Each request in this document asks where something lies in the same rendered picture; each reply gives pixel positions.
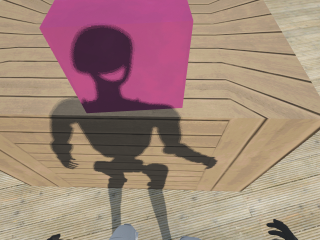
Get robot left thigh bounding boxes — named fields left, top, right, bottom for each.
left=109, top=225, right=139, bottom=240

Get pedestal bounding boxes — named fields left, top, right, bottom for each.
left=0, top=0, right=320, bottom=192

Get carton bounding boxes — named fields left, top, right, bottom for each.
left=39, top=0, right=194, bottom=113

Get right robot hand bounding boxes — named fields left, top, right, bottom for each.
left=266, top=219, right=298, bottom=240

